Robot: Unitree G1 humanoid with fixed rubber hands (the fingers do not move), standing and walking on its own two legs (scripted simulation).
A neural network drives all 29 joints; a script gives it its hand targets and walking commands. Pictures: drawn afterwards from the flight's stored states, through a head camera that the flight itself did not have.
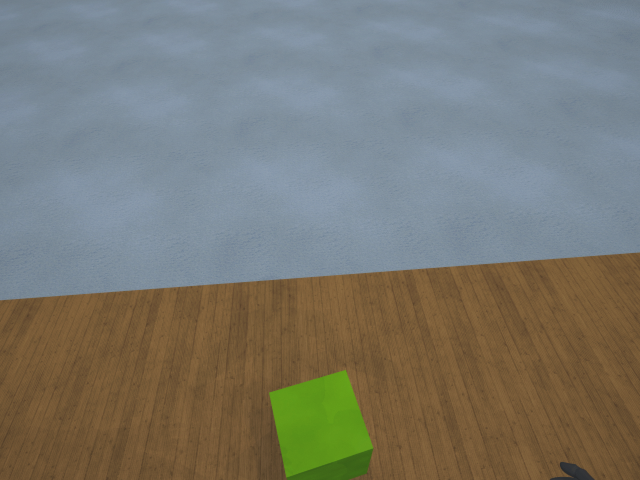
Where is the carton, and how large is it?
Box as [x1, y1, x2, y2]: [269, 370, 372, 479]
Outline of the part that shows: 345,370 269,392 287,479 348,479 366,473 372,451 372,446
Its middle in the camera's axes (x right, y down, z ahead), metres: +0.00 +0.53 +1.05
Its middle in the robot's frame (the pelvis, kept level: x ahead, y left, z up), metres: +0.38 +0.04 -0.66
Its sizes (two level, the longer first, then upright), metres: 0.210 0.200 0.250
